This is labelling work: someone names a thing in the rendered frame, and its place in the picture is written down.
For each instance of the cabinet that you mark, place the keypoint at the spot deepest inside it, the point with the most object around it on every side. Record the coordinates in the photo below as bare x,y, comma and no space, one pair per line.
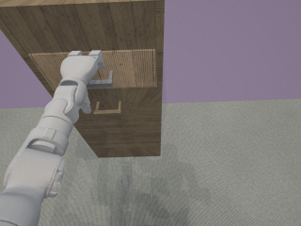
62,26

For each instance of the drawer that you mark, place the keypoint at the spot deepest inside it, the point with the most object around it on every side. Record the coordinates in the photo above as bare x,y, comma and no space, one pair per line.
131,68

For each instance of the robot left upper arm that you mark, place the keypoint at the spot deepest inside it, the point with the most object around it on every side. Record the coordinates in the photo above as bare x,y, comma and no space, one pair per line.
35,176

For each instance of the left robot hand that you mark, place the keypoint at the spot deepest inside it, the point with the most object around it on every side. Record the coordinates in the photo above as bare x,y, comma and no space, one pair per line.
83,68

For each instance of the robot left forearm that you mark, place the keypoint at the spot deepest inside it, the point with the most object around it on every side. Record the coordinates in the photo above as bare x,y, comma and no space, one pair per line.
53,130

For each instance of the handle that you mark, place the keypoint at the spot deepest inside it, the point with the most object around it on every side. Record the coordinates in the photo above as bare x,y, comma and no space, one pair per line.
107,112
102,83

